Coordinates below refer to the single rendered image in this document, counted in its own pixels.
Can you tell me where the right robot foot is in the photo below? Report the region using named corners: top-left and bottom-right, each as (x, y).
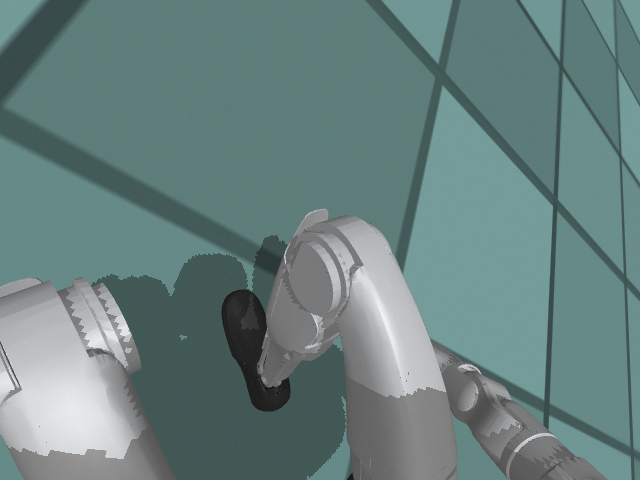
top-left (221, 289), bottom-right (290, 412)

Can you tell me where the right robot arm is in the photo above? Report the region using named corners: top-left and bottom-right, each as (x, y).
top-left (442, 361), bottom-right (608, 480)

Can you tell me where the right robot hand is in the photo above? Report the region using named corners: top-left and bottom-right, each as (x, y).
top-left (431, 341), bottom-right (462, 374)

